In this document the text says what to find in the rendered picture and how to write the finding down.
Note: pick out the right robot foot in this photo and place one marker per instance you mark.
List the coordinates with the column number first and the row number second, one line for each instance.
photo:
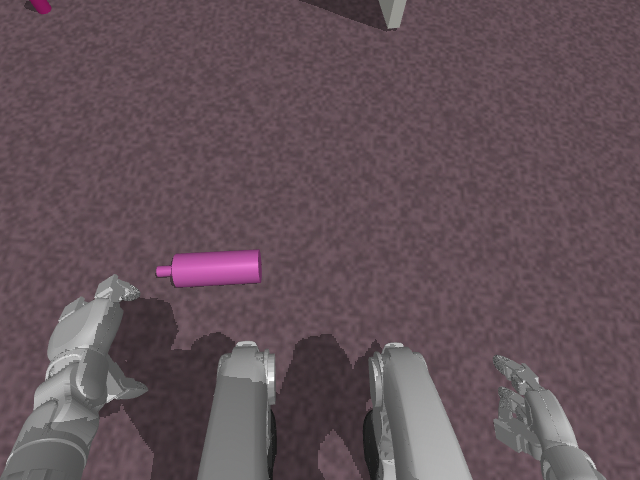
column 370, row 448

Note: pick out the right robot hand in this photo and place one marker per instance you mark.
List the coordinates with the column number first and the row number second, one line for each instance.
column 541, row 422

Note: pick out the left robot hand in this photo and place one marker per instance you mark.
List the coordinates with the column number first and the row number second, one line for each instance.
column 93, row 326

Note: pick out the left robot arm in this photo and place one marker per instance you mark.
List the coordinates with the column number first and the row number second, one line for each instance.
column 55, row 440

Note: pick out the right robot arm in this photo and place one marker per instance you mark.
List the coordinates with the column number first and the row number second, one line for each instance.
column 568, row 463

